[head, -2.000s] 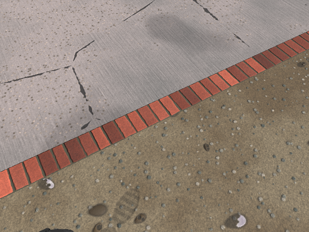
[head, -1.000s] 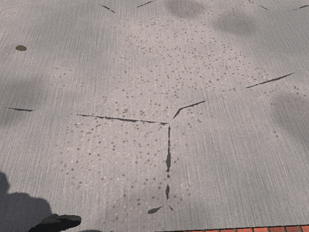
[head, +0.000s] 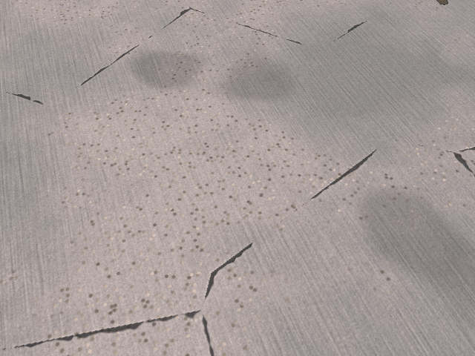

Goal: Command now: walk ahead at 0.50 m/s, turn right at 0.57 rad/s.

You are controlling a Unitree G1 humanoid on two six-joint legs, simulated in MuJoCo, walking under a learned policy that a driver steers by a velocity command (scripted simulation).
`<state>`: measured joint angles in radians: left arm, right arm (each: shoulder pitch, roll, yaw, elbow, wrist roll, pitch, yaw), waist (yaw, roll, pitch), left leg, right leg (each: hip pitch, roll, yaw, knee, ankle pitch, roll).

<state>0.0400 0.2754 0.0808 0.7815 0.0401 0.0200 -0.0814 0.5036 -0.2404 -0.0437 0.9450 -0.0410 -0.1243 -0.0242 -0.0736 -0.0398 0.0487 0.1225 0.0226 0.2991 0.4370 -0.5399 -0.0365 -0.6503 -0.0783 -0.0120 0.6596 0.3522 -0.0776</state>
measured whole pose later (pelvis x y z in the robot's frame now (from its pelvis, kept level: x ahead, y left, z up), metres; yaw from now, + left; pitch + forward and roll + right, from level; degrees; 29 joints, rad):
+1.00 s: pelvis +0.56 -0.02 -0.10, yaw +14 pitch +1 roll +0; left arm 0.06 0.25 0.04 0.84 0.03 -0.03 -0.01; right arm 0.38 -0.24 -0.08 0.95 0.00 -0.04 0.01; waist -0.06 -0.03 0.05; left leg -0.07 -0.13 -0.11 0.31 -0.25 0.11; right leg -0.63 -0.10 0.05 0.75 -0.09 0.06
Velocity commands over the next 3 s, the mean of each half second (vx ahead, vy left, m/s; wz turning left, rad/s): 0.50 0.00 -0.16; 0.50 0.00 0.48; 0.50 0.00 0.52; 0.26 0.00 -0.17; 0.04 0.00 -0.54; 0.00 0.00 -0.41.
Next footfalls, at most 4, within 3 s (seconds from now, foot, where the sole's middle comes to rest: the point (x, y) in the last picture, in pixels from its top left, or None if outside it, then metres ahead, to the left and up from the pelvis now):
0.14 right None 0.26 -0.12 -0.88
0.64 left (224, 353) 0.52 0.03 -0.88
1.14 right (257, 256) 0.84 -0.09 -0.88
1.64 left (165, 232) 0.96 0.22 -0.88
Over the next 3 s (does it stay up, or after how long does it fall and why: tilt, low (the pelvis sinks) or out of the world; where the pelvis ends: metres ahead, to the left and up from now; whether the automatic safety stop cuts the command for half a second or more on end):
stays up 0.94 0.13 -0.10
